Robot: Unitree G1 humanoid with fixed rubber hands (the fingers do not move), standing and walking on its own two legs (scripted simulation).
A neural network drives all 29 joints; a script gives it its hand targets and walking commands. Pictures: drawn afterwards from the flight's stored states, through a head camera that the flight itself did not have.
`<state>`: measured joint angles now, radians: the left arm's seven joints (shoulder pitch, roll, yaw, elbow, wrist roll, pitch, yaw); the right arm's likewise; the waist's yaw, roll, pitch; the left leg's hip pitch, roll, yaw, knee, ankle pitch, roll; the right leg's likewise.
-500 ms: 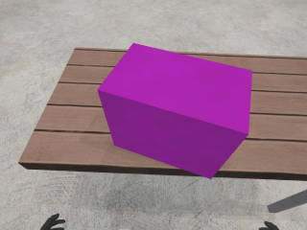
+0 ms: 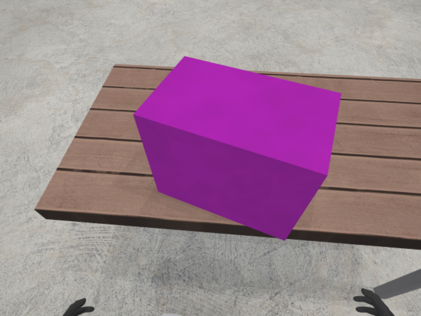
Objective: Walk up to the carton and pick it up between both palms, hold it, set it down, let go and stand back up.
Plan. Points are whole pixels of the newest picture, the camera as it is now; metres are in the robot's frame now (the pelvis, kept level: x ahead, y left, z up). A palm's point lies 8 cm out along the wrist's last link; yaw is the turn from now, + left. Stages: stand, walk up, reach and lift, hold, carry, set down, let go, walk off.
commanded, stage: walk up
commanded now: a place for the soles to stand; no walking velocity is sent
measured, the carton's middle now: (235, 150) +0.40 -0.02 +0.07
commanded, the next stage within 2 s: reach and lift in 1.56 s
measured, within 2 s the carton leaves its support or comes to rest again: neither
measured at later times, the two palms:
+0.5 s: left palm out of the picture +0.08 +0.31 -0.10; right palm out of the picture +0.06 -0.29 -0.09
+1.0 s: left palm out of the picture +0.05 +0.32 -0.11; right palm out of the picture +0.07 -0.29 -0.08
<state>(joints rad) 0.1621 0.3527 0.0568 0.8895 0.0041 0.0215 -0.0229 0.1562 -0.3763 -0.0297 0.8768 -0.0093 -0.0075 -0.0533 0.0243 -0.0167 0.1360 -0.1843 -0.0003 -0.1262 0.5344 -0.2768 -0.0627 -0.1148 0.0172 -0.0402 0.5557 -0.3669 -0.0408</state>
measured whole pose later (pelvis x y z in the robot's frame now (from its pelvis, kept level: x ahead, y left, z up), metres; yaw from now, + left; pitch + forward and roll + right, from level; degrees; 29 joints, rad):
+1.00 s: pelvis -0.03 +0.02 +0.00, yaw -1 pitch -5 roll -1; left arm 0.15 0.37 0.08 0.94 0.01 0.04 -0.04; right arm 0.16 -0.39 -0.02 0.91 0.00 -0.01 -0.05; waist 0.03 -0.02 0.12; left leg -0.22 0.02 -0.09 0.52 -0.22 -0.04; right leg -0.14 0.02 -0.02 0.49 -0.28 -0.01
